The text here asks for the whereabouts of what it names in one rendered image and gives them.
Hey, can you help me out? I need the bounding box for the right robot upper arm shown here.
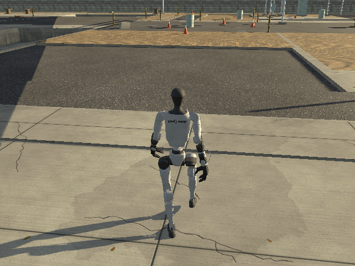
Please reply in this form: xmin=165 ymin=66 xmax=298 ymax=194
xmin=189 ymin=112 xmax=201 ymax=144

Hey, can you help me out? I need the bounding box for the right robot shin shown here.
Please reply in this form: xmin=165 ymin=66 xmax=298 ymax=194
xmin=189 ymin=168 xmax=196 ymax=201

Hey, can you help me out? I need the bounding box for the left robot hand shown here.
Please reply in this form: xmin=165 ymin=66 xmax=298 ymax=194
xmin=151 ymin=148 xmax=164 ymax=158

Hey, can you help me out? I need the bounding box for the robot left forearm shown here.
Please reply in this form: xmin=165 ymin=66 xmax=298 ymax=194
xmin=150 ymin=133 xmax=159 ymax=151

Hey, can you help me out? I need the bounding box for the right robot thigh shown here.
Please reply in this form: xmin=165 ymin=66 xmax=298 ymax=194
xmin=185 ymin=154 xmax=196 ymax=177

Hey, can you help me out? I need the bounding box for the robot right forearm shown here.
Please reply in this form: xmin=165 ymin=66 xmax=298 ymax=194
xmin=196 ymin=136 xmax=207 ymax=166

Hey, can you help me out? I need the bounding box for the right robot hand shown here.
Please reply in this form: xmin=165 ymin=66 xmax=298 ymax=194
xmin=195 ymin=165 xmax=209 ymax=182

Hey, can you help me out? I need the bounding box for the left robot upper arm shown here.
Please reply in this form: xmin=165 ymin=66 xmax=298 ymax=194
xmin=153 ymin=111 xmax=166 ymax=141

